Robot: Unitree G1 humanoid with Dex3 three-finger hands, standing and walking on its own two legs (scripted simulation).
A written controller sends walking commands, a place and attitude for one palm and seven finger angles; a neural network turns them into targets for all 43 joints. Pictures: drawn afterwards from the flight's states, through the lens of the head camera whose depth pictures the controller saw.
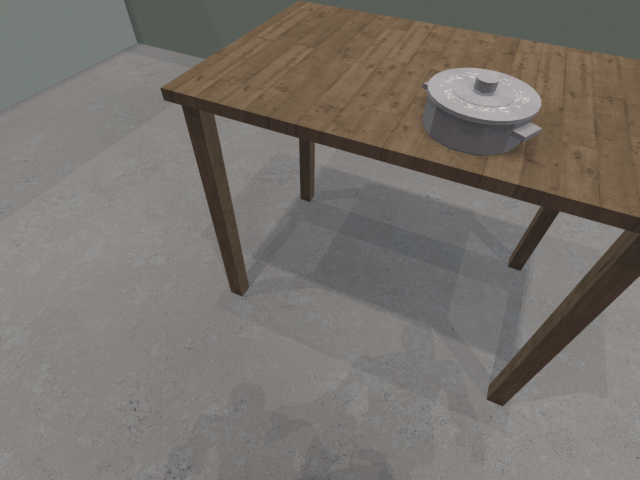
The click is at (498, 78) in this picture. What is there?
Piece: lid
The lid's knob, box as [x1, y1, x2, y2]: [474, 73, 499, 92]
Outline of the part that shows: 478,74 474,87 484,92 494,91 499,79 496,76 488,73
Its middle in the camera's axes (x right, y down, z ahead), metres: +0.31 -0.29 +0.72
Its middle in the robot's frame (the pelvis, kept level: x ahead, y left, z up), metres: +0.76 -0.27 +0.15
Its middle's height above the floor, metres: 0.93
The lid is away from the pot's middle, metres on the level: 0.00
